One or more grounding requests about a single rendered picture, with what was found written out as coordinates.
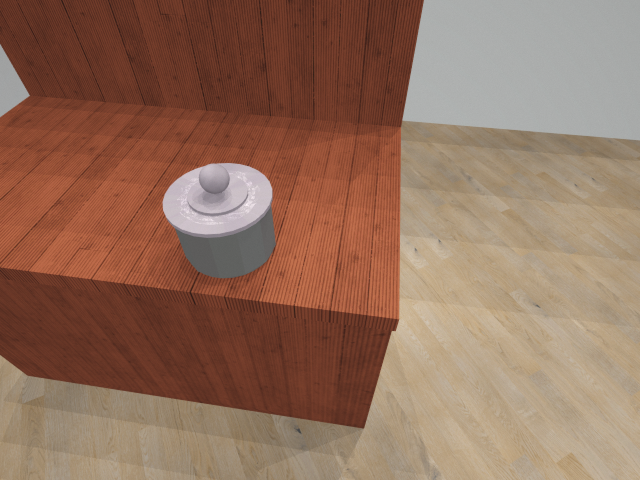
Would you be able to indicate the table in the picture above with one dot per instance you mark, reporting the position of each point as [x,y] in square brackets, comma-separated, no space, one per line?
[127,96]

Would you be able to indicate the lid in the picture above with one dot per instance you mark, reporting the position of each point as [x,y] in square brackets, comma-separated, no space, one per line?
[196,212]

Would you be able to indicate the knob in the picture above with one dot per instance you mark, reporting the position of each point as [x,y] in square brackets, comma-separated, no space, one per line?
[214,178]

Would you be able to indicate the pot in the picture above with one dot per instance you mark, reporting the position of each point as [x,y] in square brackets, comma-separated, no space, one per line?
[233,255]

